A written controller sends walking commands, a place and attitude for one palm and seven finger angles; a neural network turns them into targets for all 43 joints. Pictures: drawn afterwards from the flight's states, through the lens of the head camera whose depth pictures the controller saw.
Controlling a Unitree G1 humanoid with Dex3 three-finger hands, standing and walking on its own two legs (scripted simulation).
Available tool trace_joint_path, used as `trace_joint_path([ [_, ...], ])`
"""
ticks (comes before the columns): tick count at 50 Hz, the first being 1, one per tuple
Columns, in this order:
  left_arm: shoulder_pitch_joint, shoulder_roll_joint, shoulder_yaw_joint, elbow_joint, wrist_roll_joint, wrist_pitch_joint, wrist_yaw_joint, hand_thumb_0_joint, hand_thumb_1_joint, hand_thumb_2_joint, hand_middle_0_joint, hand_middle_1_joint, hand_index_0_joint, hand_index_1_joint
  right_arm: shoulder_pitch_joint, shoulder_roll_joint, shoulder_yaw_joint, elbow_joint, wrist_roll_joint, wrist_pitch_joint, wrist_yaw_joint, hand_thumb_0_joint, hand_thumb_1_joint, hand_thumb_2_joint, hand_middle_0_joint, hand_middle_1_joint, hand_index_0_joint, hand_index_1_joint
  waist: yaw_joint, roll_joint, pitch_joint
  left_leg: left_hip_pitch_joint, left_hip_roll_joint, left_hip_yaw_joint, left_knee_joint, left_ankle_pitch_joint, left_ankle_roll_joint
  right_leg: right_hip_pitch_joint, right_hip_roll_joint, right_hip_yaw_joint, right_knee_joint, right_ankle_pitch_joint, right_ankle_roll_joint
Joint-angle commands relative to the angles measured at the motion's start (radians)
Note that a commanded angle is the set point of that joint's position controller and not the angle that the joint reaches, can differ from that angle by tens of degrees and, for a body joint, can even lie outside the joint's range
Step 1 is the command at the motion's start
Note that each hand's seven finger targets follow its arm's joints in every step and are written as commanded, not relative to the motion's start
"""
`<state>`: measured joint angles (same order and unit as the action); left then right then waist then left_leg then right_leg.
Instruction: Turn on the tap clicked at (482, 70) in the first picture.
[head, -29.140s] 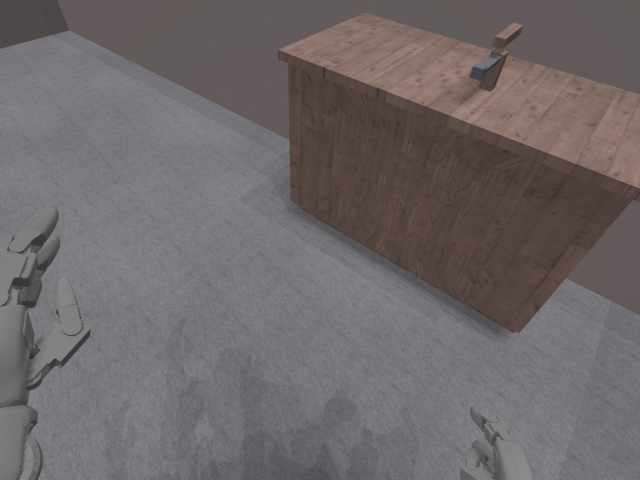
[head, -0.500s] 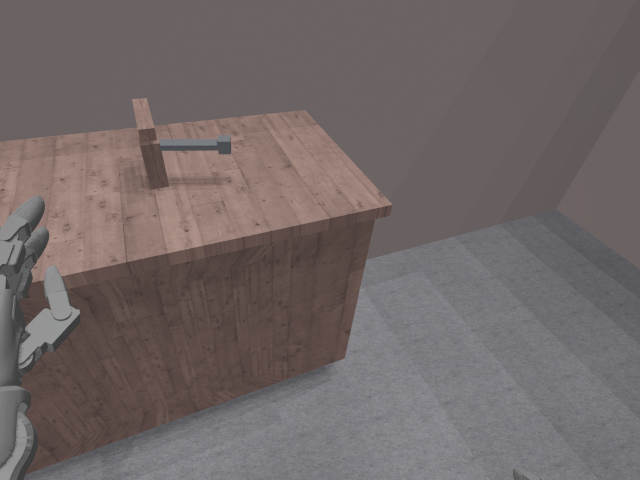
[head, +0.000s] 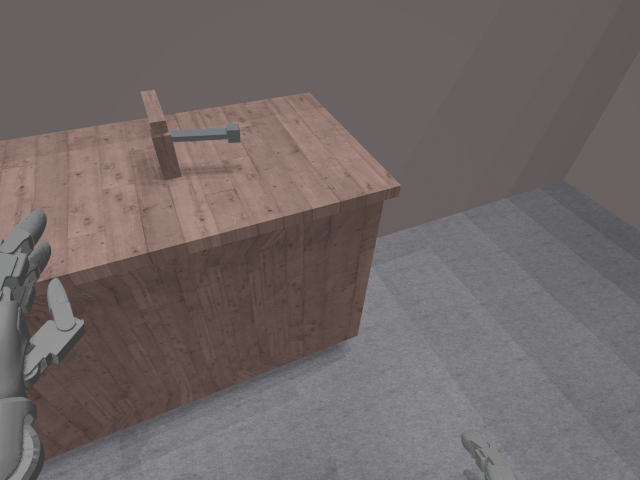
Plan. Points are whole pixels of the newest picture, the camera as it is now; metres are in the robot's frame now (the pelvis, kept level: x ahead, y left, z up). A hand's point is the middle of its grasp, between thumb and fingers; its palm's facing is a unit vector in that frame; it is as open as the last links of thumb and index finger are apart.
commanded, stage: stop stepping back and stand still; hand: left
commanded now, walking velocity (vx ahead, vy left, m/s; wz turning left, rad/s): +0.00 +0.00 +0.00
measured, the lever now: (233, 133) +0.74 +0.22 +0.07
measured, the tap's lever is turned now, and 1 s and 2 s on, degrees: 75 75 75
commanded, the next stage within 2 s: stand and check the lever's angle in 0.04 s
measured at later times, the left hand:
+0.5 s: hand (100, 308) +0.24 +0.24 +0.16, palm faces +0.37 -0.85 -0.39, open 7.4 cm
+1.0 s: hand (74, 326) +0.22 +0.25 +0.15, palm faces +0.39 -0.85 -0.36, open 7.4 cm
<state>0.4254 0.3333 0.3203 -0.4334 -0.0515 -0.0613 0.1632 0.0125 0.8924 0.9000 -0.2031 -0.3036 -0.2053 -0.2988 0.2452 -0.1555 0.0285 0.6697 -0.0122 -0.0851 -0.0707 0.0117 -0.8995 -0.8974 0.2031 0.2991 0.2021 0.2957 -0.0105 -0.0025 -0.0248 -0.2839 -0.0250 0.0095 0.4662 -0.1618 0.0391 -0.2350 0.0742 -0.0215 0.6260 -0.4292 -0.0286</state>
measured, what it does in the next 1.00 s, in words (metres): stands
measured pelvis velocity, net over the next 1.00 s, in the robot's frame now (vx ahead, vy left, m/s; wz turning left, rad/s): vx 0.01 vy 0.01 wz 0.00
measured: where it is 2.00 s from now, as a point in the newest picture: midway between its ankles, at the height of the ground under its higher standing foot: outside the picture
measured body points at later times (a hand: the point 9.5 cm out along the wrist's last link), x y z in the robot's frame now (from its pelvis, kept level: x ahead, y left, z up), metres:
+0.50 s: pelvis +0.02 +0.00 +0.00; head +0.03 -0.01 +0.45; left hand +0.21 +0.28 +0.18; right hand +0.21 -0.24 -0.07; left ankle +0.05 +0.10 -0.74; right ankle +0.00 -0.08 -0.74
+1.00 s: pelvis +0.01 +0.01 +0.00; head +0.00 +0.01 +0.45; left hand +0.19 +0.30 +0.17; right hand +0.18 -0.23 -0.08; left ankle +0.05 +0.10 -0.74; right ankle +0.00 -0.08 -0.74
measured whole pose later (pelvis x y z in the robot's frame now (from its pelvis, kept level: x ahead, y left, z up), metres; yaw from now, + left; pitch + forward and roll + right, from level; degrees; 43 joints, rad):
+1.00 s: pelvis +0.01 +0.01 +0.00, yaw +0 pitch -1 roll -1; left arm 0.46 0.35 0.29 -0.42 -0.06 -0.11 0.15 0.01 0.89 0.90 -0.21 -0.30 -0.21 -0.30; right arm 0.20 -0.21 0.00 0.62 -0.01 -0.05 -0.08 0.01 -0.90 -0.90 0.20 0.30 0.20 0.30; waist 0.01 0.03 -0.01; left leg -0.26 -0.02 0.00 0.43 -0.16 0.04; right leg -0.14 0.08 -0.02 0.36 -0.20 -0.05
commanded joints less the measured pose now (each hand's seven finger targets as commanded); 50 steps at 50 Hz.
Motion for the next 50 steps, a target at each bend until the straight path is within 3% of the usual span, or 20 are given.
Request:
trace_joint_path([
  [1, -0.009, 0.181, 0.099, -0.239, 0.015, -0.095, 0.001, 0.000, 0.900, 0.900, -0.200, -0.300, -0.200, -0.300, -0.149, -0.150, -0.061, -0.178, -0.008, -0.043, -0.001, 0.000, -0.900, -0.900, 0.200, 0.300, 0.200, 0.300, 0.014, 0.052, -0.012, -0.147, 0.100, -0.110, -0.093, -0.311, -0.026, 0.164, -0.092, 0.106, -0.326, 0.096, -0.049],
  [2, -0.028, 0.194, 0.116, -0.223, 0.011, -0.102, -0.001, 0.000, 0.900, 0.900, -0.200, -0.300, -0.200, -0.300, -0.145, -0.148, -0.069, -0.175, -0.013, -0.034, -0.002, 0.000, -0.900, -0.900, 0.200, 0.300, 0.200, 0.300, 0.007, -0.020, -0.018, -0.114, 0.077, -0.071, 0.050, -0.225, -0.034, 0.083, -0.184, 0.239, -0.384, 0.048, -0.089],
  [3, -0.050, 0.200, 0.119, -0.233, 0.010, -0.106, -0.002, 0.000, 0.900, 0.900, -0.200, -0.300, -0.200, -0.300, -0.141, -0.144, -0.071, -0.169, -0.009, -0.035, 0.004, 0.000, -0.900, -0.900, 0.200, 0.300, 0.200, 0.300, 0.000, -0.081, -0.052, -0.078, 0.068, -0.052, 0.143, -0.145, -0.039, 0.037, -0.262, 0.333, -0.407, 0.015, -0.112],
  [4, -0.044, 0.180, 0.107, -0.198, -0.001, -0.097, 0.000, 0.000, 0.900, 0.900, -0.200, -0.300, -0.200, -0.300, -0.125, -0.142, -0.075, -0.159, 0.004, -0.037, 0.004, 0.000, -0.900, -0.900, 0.200, 0.300, 0.200, 0.300, -0.005, -0.130, -0.046, -0.057, 0.065, -0.054, 0.191, -0.101, -0.037, -0.003, -0.280, 0.346, -0.392, 0.042, -0.118],
  [5, -0.041, 0.170, 0.103, -0.178, -0.009, -0.092, 0.000, 0.000, 0.900, 0.900, -0.200, -0.300, -0.200, -0.300, -0.125, -0.152, -0.083, -0.166, 0.014, -0.039, 0.003, 0.000, -0.900, -0.900, 0.200, 0.300, 0.200, 0.300, -0.004, -0.136, -0.050, -0.050, 0.068, -0.055, 0.200, -0.063, -0.035, 0.013, -0.279, 0.327, -0.361, 0.169, -0.118],
  [6, -0.065, 0.174, 0.101, -0.197, -0.013, -0.098, 0.000, 0.000, 0.900, 0.900, -0.200, -0.300, -0.200, -0.300, -0.131, -0.155, -0.081, -0.172, 0.019, -0.039, 0.002, 0.000, -0.900, -0.900, 0.200, 0.300, 0.200, 0.300, -0.003, -0.099, -0.063, -0.033, 0.070, -0.055, 0.166, -0.041, -0.033, 0.038, -0.273, 0.286, -0.314, 0.293, -0.112],
  [8, -0.094, 0.195, 0.113, -0.217, -0.013, -0.110, 0.001, 0.000, 0.900, 0.900, -0.200, -0.300, -0.200, -0.300, -0.150, -0.157, -0.076, -0.175, 0.021, -0.042, -0.008, 0.000, -0.900, -0.900, 0.200, 0.300, 0.200, 0.300, 0.005, 0.010, -0.090, 0.047, 0.084, -0.059, 0.056, 0.078, -0.024, 0.067, -0.225, 0.209, -0.229, 0.466, -0.053],
  [10, -0.064, 0.193, 0.112, -0.234, -0.008, -0.114, -0.001, 0.000, 0.900, 0.900, -0.200, -0.300, -0.200, -0.300, -0.154, -0.165, -0.072, -0.188, 0.020, -0.038, -0.012, 0.000, -0.900, -0.900, 0.200, 0.300, 0.200, 0.300, 0.016, 0.063, -0.120, 0.138, 0.120, -0.102, 0.015, 0.299, 0.002, 0.069, -0.139, 0.128, -0.173, 0.513, 0.008],
  [11, -0.068, 0.198, 0.111, -0.255, -0.004, -0.118, -0.002, 0.000, 0.900, 0.900, -0.200, -0.300, -0.200, -0.300, -0.163, -0.161, -0.067, -0.194, 0.018, -0.034, -0.014, 0.000, -0.900, -0.900, 0.200, 0.300, 0.200, 0.300, 0.021, 0.104, -0.124, 0.154, 0.140, -0.136, -0.003, 0.346, 0.013, 0.053, -0.115, 0.099, -0.163, 0.472, 0.025],
  [14, -0.044, 0.195, 0.110, -0.256, -0.001, -0.126, -0.002, 0.000, 0.900, 0.900, -0.200, -0.300, -0.200, -0.300, -0.169, -0.163, -0.066, -0.201, 0.015, -0.034, -0.016, 0.000, -0.900, -0.900, 0.200, 0.300, 0.200, 0.300, 0.028, 0.091, -0.103, 0.107, 0.154, -0.170, -0.045, 0.274, 0.018, 0.068, -0.091, 0.087, -0.197, 0.365, 0.033],
  [17, 0.000, 0.189, 0.115, -0.247, -0.004, -0.130, 0.000, 0.000, 0.900, 0.900, -0.200, -0.300, -0.200, -0.300, -0.159, -0.170, -0.073, -0.207, 0.014, -0.031, -0.012, 0.000, -0.900, -0.900, 0.200, 0.300, 0.200, 0.300, 0.025, 0.081, -0.109, 0.080, 0.125, -0.139, -0.035, 0.201, 0.005, 0.093, -0.106, 0.117, -0.241, 0.372, 0.018],
  [25, -0.003, 0.178, 0.101, -0.206, -0.014, -0.120, -0.002, 0.000, 0.900, 0.900, -0.200, -0.300, -0.200, -0.300, -0.161, -0.173, -0.078, -0.214, 0.018, -0.017, -0.020, 0.000, -0.900, -0.900, 0.200, 0.300, 0.200, 0.300, 0.020, 0.038, -0.137, 0.133, 0.107, -0.103, -0.005, 0.256, -0.008, 0.085, -0.125, 0.135, -0.261, 0.467, 0.016],
  [30, -0.047, 0.179, 0.083, -0.198, -0.012, -0.112, -0.002, 0.000, 0.900, 0.900, -0.200, -0.300, -0.200, -0.300, -0.176, -0.173, -0.071, -0.215, 0.014, -0.014, -0.023, 0.000, -0.900, -0.900, 0.200, 0.300, 0.200, 0.300, 0.022, 0.047, -0.096, 0.128, 0.096, -0.105, -0.025, 0.187, -0.006, 0.051, -0.123, 0.136, -0.300, 0.392, 0.019],
  [32, -0.050, 0.180, 0.084, -0.187, -0.012, -0.109, -0.001, 0.000, 0.900, 0.900, -0.200, -0.300, -0.200, -0.300, -0.177, -0.171, -0.070, -0.213, 0.013, -0.012, -0.022, 0.000, -0.900, -0.900, 0.200, 0.300, 0.200, 0.300, 0.024, 0.022, -0.085, 0.119, 0.090, -0.103, -0.028, 0.139, -0.006, 0.045, -0.126, 0.142, -0.322, 0.358, 0.018],
  [43, -0.054, 0.198, 0.098, -0.206, -0.010, -0.115, 0.006, 0.000, 0.900, 0.900, -0.200, -0.300, -0.200, -0.300, -0.187, -0.175, -0.067, -0.216, 0.005, -0.013, -0.023, 0.000, -0.900, -0.900, 0.200, 0.300, 0.200, 0.300, 0.025, 0.076, -0.071, 0.111, 0.086, -0.115, -0.089, 0.032, -0.009, 0.040, -0.112, 0.123, -0.354, 0.255, 0.011],
  [50, -0.045, 0.182, 0.085, -0.192, -0.005, -0.119, 0.008, 0.000, 0.900, 0.900, -0.200, -0.300, -0.200, -0.300, -0.184, -0.177, -0.063, -0.215, 0.006, -0.019, -0.022, 0.000, -0.900, -0.900, 0.200, 0.300, 0.200, 0.300, 0.025, 0.063, -0.059, 0.090, 0.094, -0.137, -0.136, -0.034, -0.011, 0.045, -0.095, 0.096, -0.352, 0.210, 0.011],
])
